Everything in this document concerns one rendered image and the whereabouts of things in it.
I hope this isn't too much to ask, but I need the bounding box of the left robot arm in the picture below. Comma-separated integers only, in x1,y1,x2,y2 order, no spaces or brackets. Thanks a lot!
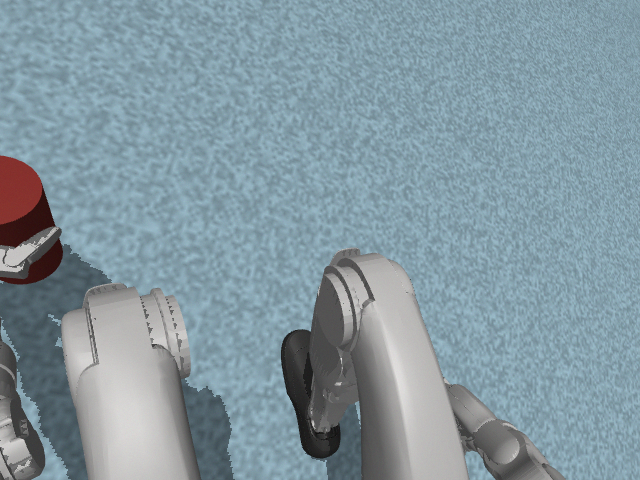
0,317,45,480

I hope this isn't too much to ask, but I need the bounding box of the right robot arm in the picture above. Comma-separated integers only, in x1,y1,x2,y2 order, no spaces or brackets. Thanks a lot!
473,420,566,480

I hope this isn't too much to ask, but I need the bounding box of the left robot hand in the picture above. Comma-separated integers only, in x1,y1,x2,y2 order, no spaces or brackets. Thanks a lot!
0,226,62,279

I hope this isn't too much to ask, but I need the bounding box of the right robot hand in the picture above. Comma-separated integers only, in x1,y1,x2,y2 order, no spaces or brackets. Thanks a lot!
443,377,499,455

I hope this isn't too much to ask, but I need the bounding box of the right robot foot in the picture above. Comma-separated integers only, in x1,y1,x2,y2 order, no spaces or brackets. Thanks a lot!
281,329,341,459

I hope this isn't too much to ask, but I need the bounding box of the can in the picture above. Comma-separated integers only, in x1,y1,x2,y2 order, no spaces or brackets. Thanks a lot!
0,156,63,285

